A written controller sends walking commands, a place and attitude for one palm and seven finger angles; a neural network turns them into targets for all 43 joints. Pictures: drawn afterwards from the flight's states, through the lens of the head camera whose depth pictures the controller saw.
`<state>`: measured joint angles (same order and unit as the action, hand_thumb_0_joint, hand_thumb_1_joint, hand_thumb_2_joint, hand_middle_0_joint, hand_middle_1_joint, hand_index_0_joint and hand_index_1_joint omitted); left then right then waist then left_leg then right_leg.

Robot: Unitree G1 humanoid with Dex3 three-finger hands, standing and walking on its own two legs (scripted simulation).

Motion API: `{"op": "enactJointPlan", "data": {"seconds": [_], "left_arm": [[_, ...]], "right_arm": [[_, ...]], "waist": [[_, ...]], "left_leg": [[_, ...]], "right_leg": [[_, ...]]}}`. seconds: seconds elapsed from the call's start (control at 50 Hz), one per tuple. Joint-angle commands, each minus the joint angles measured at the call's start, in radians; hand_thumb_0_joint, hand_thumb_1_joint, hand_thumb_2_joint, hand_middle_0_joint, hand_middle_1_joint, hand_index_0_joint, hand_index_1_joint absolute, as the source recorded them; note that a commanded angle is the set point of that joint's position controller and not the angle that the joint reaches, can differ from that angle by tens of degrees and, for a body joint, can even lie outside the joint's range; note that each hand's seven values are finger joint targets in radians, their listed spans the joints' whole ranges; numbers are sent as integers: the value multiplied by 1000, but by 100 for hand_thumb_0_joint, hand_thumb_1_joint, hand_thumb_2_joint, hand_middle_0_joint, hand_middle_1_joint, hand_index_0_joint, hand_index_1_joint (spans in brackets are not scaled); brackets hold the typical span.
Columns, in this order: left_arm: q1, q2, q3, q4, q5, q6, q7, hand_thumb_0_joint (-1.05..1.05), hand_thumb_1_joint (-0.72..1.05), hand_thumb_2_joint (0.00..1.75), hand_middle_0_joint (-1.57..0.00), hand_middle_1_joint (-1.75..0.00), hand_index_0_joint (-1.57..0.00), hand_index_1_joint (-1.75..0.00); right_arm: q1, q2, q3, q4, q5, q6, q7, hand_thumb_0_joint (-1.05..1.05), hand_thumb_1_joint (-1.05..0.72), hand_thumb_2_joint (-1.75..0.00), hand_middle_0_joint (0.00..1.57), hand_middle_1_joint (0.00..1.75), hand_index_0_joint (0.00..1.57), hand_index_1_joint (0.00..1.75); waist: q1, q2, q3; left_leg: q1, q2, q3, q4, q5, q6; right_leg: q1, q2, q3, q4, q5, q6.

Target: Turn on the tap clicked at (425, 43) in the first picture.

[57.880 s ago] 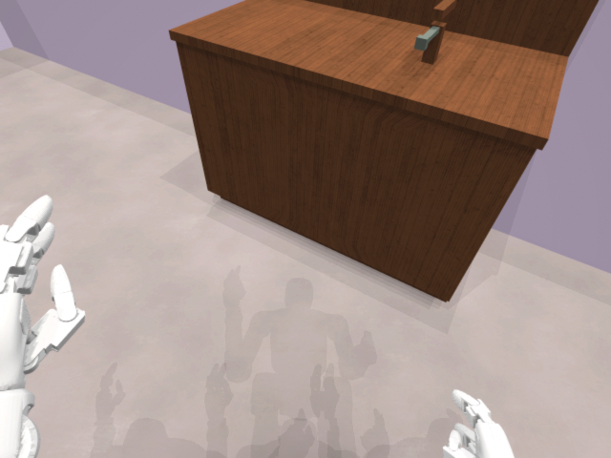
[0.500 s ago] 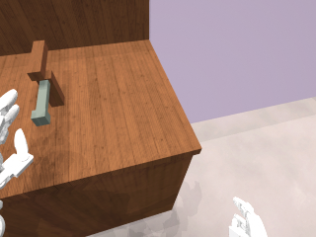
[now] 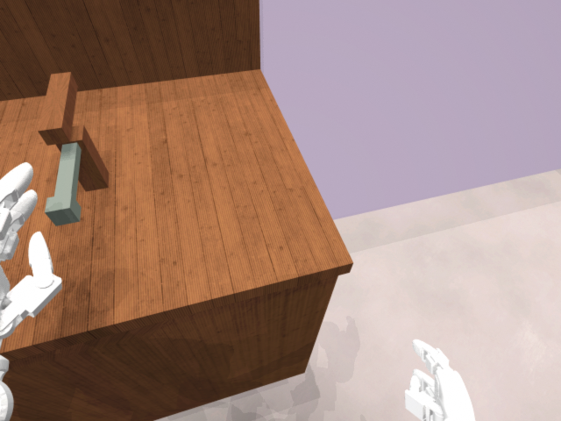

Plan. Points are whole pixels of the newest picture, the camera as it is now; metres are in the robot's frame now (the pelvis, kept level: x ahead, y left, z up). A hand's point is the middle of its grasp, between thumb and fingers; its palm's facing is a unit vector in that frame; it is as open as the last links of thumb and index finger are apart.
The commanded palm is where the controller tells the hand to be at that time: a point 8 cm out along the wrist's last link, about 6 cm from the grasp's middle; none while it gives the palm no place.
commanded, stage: shuffle to correct the standing spot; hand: left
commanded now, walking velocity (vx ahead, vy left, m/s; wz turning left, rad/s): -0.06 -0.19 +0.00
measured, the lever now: (63, 209) +0.33 +0.30 +0.13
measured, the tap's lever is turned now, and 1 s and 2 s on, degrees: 0 0 0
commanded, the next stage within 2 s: none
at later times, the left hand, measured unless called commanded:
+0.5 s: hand (61, 277) +0.22 +0.24 +0.16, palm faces +0.33 -0.86 -0.40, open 7.4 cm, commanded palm +0.16 +0.28 +0.18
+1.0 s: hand (57, 281) +0.21 +0.24 +0.17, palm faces +0.36 -0.84 -0.41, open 7.4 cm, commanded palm +0.16 +0.28 +0.18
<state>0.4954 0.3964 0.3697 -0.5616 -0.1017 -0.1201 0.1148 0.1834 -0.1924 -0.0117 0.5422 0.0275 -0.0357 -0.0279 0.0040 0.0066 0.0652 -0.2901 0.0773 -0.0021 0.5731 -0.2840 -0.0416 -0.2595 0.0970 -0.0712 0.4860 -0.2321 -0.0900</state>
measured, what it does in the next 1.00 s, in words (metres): stands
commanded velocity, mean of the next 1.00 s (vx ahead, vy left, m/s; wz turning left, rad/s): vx -0.06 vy -0.19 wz -0.01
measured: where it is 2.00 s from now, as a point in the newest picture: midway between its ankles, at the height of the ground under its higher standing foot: outside the picture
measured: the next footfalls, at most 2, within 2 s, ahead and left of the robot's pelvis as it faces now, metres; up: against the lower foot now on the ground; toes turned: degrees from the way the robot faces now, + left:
none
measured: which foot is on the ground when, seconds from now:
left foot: down 0.00-1.00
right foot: down 0.00-1.00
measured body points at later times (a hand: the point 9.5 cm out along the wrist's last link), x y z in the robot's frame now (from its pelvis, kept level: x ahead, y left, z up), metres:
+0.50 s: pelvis +0.01 +0.00 +0.00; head +0.04 +0.01 +0.45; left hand +0.20 +0.28 +0.19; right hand +0.17 -0.23 -0.08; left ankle +0.01 +0.14 -0.73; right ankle +0.02 -0.06 -0.73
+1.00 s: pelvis +0.00 -0.01 +0.00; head +0.03 -0.01 +0.45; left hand +0.19 +0.28 +0.19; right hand +0.18 -0.23 -0.08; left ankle +0.01 +0.14 -0.73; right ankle +0.02 -0.06 -0.73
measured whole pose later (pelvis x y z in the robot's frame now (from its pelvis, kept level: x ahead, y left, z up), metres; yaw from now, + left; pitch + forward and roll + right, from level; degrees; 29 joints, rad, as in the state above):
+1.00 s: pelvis +0.00 -0.01 +0.00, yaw +1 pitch +0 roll -1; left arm 0.52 0.40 0.36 -0.57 -0.11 -0.11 0.13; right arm 0.19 -0.20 -0.01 0.55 0.03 -0.03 -0.04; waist 0.00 0.02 0.05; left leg -0.27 0.07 -0.01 0.54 -0.27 -0.05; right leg -0.24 0.09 -0.08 0.47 -0.23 -0.10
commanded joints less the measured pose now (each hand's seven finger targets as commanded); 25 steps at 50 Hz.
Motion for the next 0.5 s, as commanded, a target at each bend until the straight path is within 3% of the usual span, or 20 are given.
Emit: {"op": "enactJointPlan", "data": {"seconds": [0.0,0.08,0.1,0.16,0.22,0.3,0.4,0.48], "left_arm": [[-44,179,126,-229,-7,-56,26,0,90,90,-20,-30,-20,-30],[-34,179,134,-228,-6,-61,31,0,90,90,-20,-30,-20,-30],[-31,194,147,-231,-6,-63,33,0,90,90,-20,-30,-20,-30],[-26,180,138,-210,2,-64,28,0,90,90,-20,-30,-20,-30],[-26,159,116,-186,5,-60,22,0,90,90,-20,-30,-20,-30],[-17,159,114,-190,2,-54,18,0,90,90,-20,-30,-20,-30],[-23,180,129,-215,-3,-54,28,0,90,90,-20,-30,-20,-30],[-24,177,134,-216,-3,-57,31,0,90,90,-20,-30,-20,-30]], "right_arm": [[-51,-115,-47,-147,5,-45,-10,0,-90,-90,20,30,20,30],[-51,-118,-44,-143,-1,-45,-13,0,-90,-90,20,30,20,30],[-62,-117,-42,-140,-1,-46,-17,0,-90,-90,20,30,20,30],[-63,-122,-40,-142,-7,-47,-19,0,-90,-90,20,30,20,30],[-58,-123,-38,-140,-4,-47,-17,0,-90,-90,20,30,20,30],[-54,-124,-49,-143,3,-51,-13,0,-90,-90,20,30,20,30],[-50,-119,-47,-136,1,-52,-15,0,-90,-90,20,30,20,30],[-50,-119,-46,-137,-4,-47,-16,0,-90,-90,20,30,20,30]], "waist": [[-16,-2,-156],[-14,11,-141],[-15,40,-143],[-9,100,-143],[-10,85,-153],[-11,51,-171],[-17,20,-165],[-15,42,-164]], "left_leg": [[54,42,-43,-15,25,63],[39,54,-60,-55,16,73],[52,67,-72,-79,52,74],[7,122,-115,-141,116,91],[5,133,-120,-143,169,92],[47,105,-84,-90,184,79],[68,67,-67,-58,106,70],[51,78,-75,-78,103,76]], "right_leg": [[19,-235,236,-143,101,15],[15,-222,213,-145,48,30],[17,-211,194,-126,75,26],[84,-161,134,-76,123,69],[119,-149,111,-63,159,75],[111,-171,142,-88,221,60],[57,-206,190,-115,182,24],[67,-199,180,-112,159,38]]}}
